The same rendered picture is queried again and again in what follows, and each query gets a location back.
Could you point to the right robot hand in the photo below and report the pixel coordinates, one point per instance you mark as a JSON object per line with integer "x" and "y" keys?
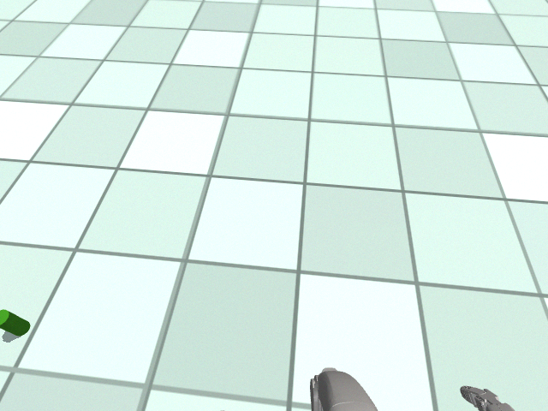
{"x": 484, "y": 400}

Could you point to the can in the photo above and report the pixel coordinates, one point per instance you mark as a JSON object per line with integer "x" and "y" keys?
{"x": 13, "y": 324}

